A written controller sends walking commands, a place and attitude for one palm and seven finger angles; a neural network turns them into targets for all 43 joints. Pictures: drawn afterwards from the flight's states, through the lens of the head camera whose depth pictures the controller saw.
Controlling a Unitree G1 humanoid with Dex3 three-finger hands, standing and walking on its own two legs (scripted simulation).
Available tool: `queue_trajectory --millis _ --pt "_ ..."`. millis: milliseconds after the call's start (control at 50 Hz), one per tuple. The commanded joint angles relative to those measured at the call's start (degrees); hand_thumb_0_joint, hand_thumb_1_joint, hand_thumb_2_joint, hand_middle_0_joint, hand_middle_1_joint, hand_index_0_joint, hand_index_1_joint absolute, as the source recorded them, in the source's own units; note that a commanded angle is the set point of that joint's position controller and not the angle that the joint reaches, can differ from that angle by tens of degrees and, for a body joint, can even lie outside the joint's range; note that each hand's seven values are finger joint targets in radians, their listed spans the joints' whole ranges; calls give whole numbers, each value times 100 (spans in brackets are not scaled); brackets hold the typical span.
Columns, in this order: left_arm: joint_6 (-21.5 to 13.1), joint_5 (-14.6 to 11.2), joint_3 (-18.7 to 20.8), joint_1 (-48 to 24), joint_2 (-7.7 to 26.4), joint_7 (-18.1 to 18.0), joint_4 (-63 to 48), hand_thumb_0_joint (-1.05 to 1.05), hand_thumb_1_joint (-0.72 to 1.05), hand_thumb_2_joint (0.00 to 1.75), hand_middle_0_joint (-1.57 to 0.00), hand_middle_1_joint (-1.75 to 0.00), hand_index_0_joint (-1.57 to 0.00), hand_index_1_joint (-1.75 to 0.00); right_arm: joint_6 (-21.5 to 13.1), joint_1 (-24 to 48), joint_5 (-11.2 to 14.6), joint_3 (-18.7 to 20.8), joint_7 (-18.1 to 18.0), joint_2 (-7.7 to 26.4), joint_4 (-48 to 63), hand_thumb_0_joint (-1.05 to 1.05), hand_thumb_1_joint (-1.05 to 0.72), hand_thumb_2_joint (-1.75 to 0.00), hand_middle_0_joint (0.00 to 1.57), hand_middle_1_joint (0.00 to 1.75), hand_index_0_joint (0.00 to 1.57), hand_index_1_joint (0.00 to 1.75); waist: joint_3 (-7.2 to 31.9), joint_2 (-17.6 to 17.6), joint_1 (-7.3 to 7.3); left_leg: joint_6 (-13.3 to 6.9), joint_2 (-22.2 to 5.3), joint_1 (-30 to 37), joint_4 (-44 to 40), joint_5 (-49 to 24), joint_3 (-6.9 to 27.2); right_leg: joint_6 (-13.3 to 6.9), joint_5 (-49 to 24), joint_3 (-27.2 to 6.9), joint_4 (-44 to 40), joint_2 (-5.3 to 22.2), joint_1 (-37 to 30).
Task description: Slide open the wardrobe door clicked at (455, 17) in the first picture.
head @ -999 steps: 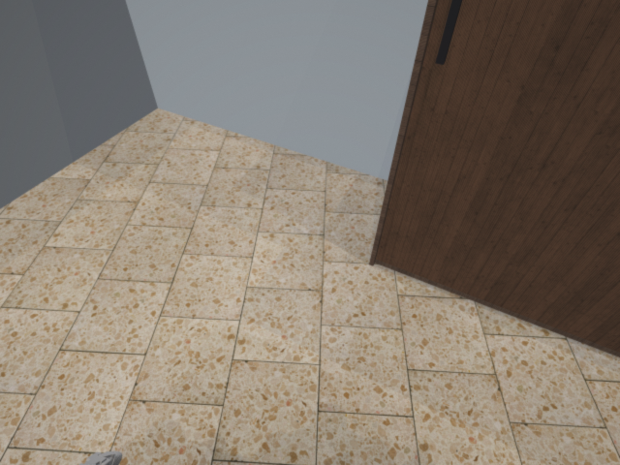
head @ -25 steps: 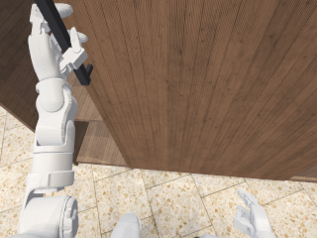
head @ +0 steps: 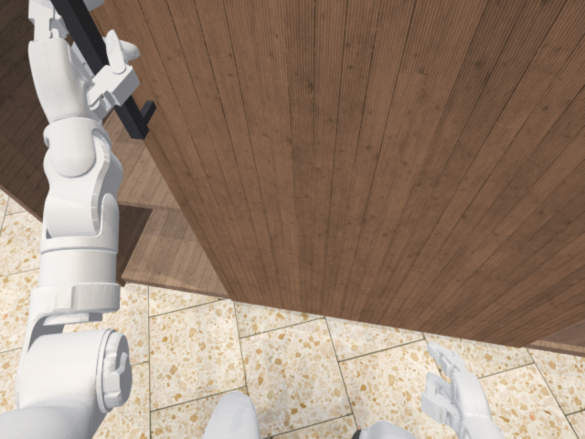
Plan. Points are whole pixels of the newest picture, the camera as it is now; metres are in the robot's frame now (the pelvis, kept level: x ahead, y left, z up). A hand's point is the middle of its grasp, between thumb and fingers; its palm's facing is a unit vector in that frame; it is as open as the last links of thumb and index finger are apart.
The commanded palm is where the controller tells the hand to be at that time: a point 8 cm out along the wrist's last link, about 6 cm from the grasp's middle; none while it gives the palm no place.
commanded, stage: step sideways, sliding the door along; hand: left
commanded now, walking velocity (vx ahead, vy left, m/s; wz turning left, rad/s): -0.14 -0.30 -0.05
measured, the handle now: (90, 16) +0.46 +0.28 +0.27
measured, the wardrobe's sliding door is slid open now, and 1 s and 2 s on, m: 0.42 0.66 0.66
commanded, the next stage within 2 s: stop walking and hold the door there in 1.20 s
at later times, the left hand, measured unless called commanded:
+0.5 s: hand (218, 79) +0.42 +0.14 +0.23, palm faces +0.49 -0.87 -0.06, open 6.9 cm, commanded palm +0.39 +0.11 +0.22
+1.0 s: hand (359, 96) +0.41 +0.00 +0.23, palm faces +0.35 -0.94 -0.01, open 7.0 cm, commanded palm +0.38 -0.04 +0.22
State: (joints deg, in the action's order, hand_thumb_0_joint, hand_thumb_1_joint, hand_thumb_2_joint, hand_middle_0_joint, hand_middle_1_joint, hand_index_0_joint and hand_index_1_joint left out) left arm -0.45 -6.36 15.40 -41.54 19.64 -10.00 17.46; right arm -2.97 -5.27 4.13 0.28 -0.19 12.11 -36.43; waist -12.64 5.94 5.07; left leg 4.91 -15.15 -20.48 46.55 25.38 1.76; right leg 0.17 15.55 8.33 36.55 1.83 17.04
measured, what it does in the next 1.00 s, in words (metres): steps to the right: left foot, then right foot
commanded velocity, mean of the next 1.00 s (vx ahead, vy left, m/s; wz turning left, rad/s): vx -0.13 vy -0.16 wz -0.04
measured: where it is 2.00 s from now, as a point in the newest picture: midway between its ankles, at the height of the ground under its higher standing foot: outside the picture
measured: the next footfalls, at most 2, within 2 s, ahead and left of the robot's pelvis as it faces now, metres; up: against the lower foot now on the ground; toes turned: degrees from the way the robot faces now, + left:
left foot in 0.12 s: +0.06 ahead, +0.13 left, +0.00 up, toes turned +11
right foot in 0.46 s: +0.08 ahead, -0.26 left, +0.00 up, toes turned -7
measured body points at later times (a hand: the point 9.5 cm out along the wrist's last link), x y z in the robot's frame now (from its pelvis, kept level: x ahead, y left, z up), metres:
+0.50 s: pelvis +0.02 -0.13 +0.00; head +0.09 -0.13 +0.44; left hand +0.39 +0.18 +0.24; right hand +0.23 -0.33 -0.10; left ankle +0.02 +0.11 -0.71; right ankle +0.05 -0.25 -0.72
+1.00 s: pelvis +0.03 -0.19 +0.01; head +0.10 -0.20 +0.45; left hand +0.38 +0.04 +0.23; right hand +0.26 -0.35 -0.09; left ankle +0.02 -0.02 -0.71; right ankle +0.04 -0.31 -0.72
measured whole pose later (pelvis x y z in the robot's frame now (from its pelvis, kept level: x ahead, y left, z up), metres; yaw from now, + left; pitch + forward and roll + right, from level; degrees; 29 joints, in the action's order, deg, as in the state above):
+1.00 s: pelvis +0.03 -0.19 +0.01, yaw +2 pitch -2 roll -2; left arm 1.0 -4.1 5.8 -31.1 8.5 -12.2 0.2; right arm -9.6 -5.8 1.9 -1.8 0.3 9.4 -33.9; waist -10.4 4.3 8.2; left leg 5.1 -11.1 -14.7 37.1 19.0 -5.4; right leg 0.5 15.5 5.7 34.6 0.9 14.6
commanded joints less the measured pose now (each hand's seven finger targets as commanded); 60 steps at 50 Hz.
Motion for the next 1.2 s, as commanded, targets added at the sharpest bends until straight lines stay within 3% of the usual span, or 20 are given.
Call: queue_trajectory --millis 0,60,80,100,360,420,480,500,580,620,640,660,700,900,960,1020,1080,1120,1140,1180 --pt "-867 201 -1195 -2297 176 379 -2755 0 90 90 -45 -140 -45 -140 -400 355 -1 210 -355 495 570 0 -90 -90 20 30 20 30 3260 -1971 -559 -275 998 -698 675 1253 -332 -942 -6918 -1457 -207 1758 -2502" --pt "-1068 150 -1490 -2393 -163 364 -3185 0 90 90 -45 -140 -45 -140 -290 143 -50 315 -410 602 578 0 -90 -90 20 30 20 30 3658 -1249 -772 -378 318 1966 -2142 -3219 -568 -211 -4648 -595 841 1011 -929" --pt "-1078 81 -1645 -2355 -429 454 -3346 0 90 90 -45 -140 -45 -140 -305 178 -91 527 -348 943 719 0 -90 -90 20 30 20 30 3865 277 -694 -1157 -1272 3570 -1898 -6963 1052 247 -918 -490 1517 275 983" --pt "-1057 205 -1764 -2408 -619 562 -3007 0 90 90 -45 -140 -45 -140 -199 157 -64 558 -109 1082 797 0 -90 -90 20 30 20 30 3995 608 -577 -1478 -1859 3932 -1741 -7926 1144 140 1836 -945 2392 224 1375" --pt "-977 227 -1530 -2247 -217 685 -2712 0 90 90 -45 -140 -45 -140 -495 52 -67 467 114 903 1003 0 -90 -90 20 30 20 30 3013 1715 -688 -752 -816 2577 -1506 -5561 -820 203 159 -41 56 -372 -54" --pt "-1003 294 -1378 -2021 78 639 -2728 0 90 90 -45 -140 -45 -140 -559 61 64 343 86 725 1020 0 -90 -90 20 30 20 30 3164 862 -606 -852 -113 2089 -547 -4510 -1001 184 -2549 -114 -1319 -85 -1135" --pt "-962 262 -887 -1638 726 474 -2828 0 90 90 -45 -140 -45 -140 -583 190 37 353 -170 550 977 0 -90 -90 20 30 20 30 3380 -2402 -311 -159 1166 -454 1827 1534 -573 -777 -7655 -1963 -563 1786 -2223" --pt "-885 259 -927 -1494 544 370 -3055 0 90 90 -45 -140 -45 -140 -614 256 34 282 -294 521 828 0 -90 -90 20 30 20 30 3350 -1953 -389 -263 1092 -759 1569 1513 -252 -928 -7763 -1883 -315 1915 -2523" --pt "-1056 265 -1418 -1679 -149 239 -3896 0 90 90 -45 -140 -45 -140 -610 287 -78 186 -431 421 701 0 -90 -90 20 30 20 30 3796 -1578 -556 -247 1093 723 -1479 -1079 -814 -487 -6365 -1029 394 1270 -2092" --pt "-1037 147 -1956 -1676 -713 356 -3975 0 90 90 -45 -140 -45 -140 -609 364 -56 405 -372 795 869 0 -90 -90 20 30 20 30 3980 -84 -560 -1006 -658 3104 -1853 -6501 546 219 -1976 -610 1065 428 317" --pt "-1020 181 -2201 -1812 -992 481 -3837 0 90 90 -45 -140 -45 -140 -621 287 -38 445 -175 854 876 0 -90 -90 20 30 20 30 4195 558 -508 -1352 -1241 3665 -1692 -7930 593 143 1339 -906 1673 201 918" --pt "-1026 310 -2356 -2290 -1153 572 -4030 0 90 90 -45 -140 -45 -140 -715 304 -45 448 -86 784 906 0 -90 -90 20 30 20 30 3986 561 -569 -1352 -1147 3731 -1591 -7305 242 98 1584 -929 2067 63 1219" --pt "-960 315 -2625 -2635 -1289 579 -4334 0 90 90 -45 -140 -45 -140 -867 272 -88 394 -21 712 871 0 -90 -90 20 30 20 30 3648 1367 -671 -1228 -812 3626 -1606 -7051 -63 76 1321 -771 2117 145 1363" --pt "-739 353 -3161 -1881 -1651 642 -4110 0 90 90 -45 -140 -45 -140 -989 209 -185 172 -12 611 1040 0 -90 -90 20 30 20 30 3151 993 -694 -875 -310 2897 -1287 -5511 -745 180 -659 -254 -329 -99 -23" --pt "-879 472 -2899 -1735 -1287 638 -4114 0 90 90 -45 -140 -45 -140 -890 232 -154 123 -61 441 1015 0 -90 -90 20 30 20 30 3426 -345 -683 -448 205 2004 -96 -4429 -920 75 -4877 -742 -749 638 -841" --pt "-917 432 -2614 -1137 -1068 513 -4056 0 90 90 -45 -140 -45 -140 -813 217 -88 224 -213 357 918 0 -90 -90 20 30 20 30 3474 -2212 -429 -277 1182 -284 525 983 -362 -721 -8371 -1962 -230 1685 -2422" --pt "-1141 398 -2456 -1456 -1011 474 -4518 0 90 90 -45 -140 -45 -140 -726 341 -173 188 -288 336 801 0 -90 -90 20 30 20 30 3766 -1598 -628 -289 727 1058 -1550 -1621 -636 -434 -7003 -1131 571 1117 -1896" --pt "-1202 261 -2550 -1322 -1170 622 -4483 0 90 90 -45 -140 -45 -140 -599 372 -180 414 -135 759 1030 0 -90 -90 20 30 20 30 4167 226 -629 -1125 -1111 3723 -1710 -8254 569 184 -382 -737 1714 89 784" --pt "-1208 325 -2512 -1608 -1199 737 -4377 0 90 90 -45 -140 -45 -140 -550 401 -139 458 56 810 1104 0 -90 -90 20 30 20 30 3932 442 -563 -1320 -1368 4097 -1637 -8933 384 112 1791 -928 2062 -136 1462" --pt "-1221 442 -2413 -1954 -1187 768 -4462 0 90 90 -45 -140 -45 -140 -599 253 -151 395 185 675 1072 0 -90 -90 20 30 20 30 3530 1082 -638 -1285 -1237 3919 -1552 -8246 76 96 1605 -894 2211 -37 1749"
